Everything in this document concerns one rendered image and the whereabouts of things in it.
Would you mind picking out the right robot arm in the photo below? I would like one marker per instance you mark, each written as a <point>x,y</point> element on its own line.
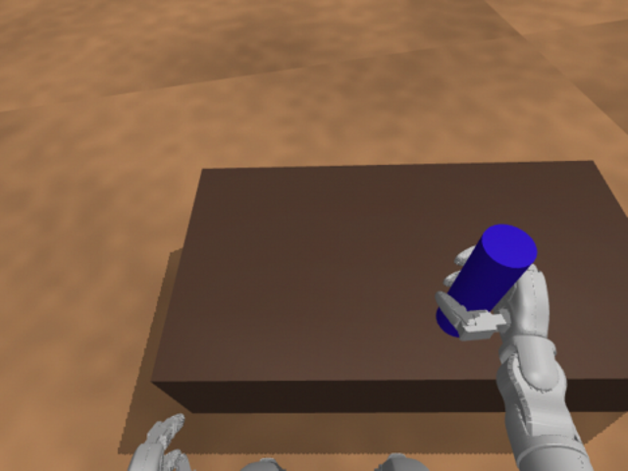
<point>538,424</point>

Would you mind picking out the can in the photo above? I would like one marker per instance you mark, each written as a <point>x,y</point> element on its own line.
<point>500,258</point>

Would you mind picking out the right robot hand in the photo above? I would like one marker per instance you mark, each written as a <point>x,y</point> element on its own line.
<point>524,309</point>

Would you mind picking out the left robot hand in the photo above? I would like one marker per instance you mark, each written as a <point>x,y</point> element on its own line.
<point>150,455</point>

